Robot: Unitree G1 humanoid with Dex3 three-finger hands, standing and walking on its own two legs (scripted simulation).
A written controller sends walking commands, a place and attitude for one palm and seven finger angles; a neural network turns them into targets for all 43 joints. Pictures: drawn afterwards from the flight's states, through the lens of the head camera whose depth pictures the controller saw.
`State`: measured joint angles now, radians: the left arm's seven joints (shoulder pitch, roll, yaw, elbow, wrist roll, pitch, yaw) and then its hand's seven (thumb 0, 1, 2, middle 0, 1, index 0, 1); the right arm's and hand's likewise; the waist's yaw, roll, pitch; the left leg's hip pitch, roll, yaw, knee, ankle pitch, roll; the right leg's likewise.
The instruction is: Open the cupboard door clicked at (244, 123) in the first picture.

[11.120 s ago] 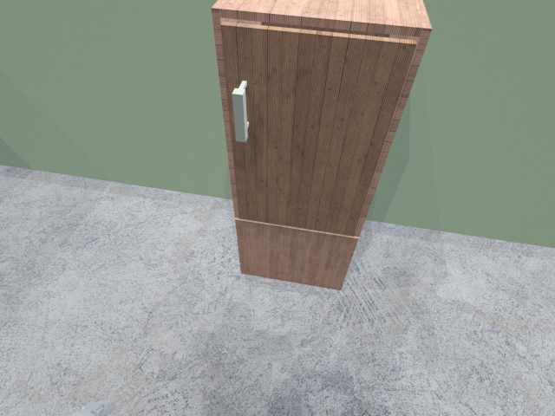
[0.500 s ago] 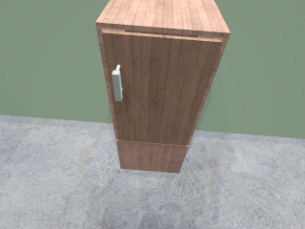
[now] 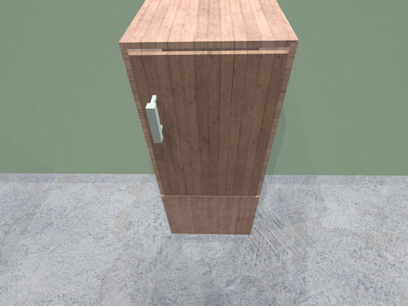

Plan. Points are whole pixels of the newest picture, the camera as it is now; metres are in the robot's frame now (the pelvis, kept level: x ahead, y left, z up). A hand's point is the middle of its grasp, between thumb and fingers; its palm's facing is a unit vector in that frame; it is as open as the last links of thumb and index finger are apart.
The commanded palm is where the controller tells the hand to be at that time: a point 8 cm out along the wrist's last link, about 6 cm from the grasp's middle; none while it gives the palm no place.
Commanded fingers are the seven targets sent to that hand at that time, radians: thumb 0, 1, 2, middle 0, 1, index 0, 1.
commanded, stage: look again from close up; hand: left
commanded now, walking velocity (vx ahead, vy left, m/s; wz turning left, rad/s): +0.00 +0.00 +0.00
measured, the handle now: (156, 119) +0.57 +0.17 +0.05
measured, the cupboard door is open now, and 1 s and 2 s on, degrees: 0 0 0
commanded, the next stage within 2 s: raise the hand with hooked fingers in 0.32 s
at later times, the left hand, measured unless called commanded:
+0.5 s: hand out of the picture +0.10 +0.16 -0.13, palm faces +0.17 -0.96 -0.21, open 7.4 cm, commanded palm +0.12 +0.21 -0.06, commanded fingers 0.00 0.78 0.85 -0.21 -0.38 -0.21 -0.38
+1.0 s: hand (111, 290) +0.16 +0.19 -0.03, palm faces +0.13 -0.99 -0.05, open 9.6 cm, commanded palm +0.15 +0.24 -0.02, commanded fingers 0.00 0.20 0.60 -0.25 -0.75 -0.25 -0.75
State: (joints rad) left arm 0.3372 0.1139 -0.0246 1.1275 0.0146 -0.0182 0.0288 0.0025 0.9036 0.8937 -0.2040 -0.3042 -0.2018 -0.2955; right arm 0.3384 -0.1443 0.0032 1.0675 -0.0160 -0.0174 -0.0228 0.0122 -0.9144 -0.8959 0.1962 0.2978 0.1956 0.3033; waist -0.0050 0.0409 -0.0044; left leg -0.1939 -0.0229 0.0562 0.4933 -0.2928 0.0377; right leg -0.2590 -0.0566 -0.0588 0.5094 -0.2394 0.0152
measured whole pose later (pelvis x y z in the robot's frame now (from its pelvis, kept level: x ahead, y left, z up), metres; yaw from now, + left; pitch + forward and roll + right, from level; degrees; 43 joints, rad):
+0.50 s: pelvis +0.02 -0.02 +0.00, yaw +0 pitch +0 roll +1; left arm 0.39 0.16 0.03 0.63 -0.08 0.00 0.05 0.02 0.91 0.89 -0.21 -0.31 -0.20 -0.30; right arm 0.33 -0.18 0.01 0.99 0.02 -0.12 -0.06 0.01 -0.91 -0.90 0.20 0.30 0.20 0.30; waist 0.01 0.01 0.03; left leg -0.16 0.01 0.05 0.46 -0.30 0.00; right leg -0.24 -0.03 -0.06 0.51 -0.27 -0.02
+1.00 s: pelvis -0.02 -0.04 -0.08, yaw +3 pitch +12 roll -2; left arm 0.41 0.22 0.24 0.02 -0.30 -0.53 -0.35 0.01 0.42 0.69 -0.24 -0.61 -0.23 -0.60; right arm 0.14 -0.25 -0.02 0.52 0.01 -0.26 -0.05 0.01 -0.91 -0.90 0.20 0.30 0.20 0.30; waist 0.06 -0.02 -0.09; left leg -0.81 0.03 -0.05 1.15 -0.55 -0.02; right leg -0.81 -0.03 -0.15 1.10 -0.49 -0.05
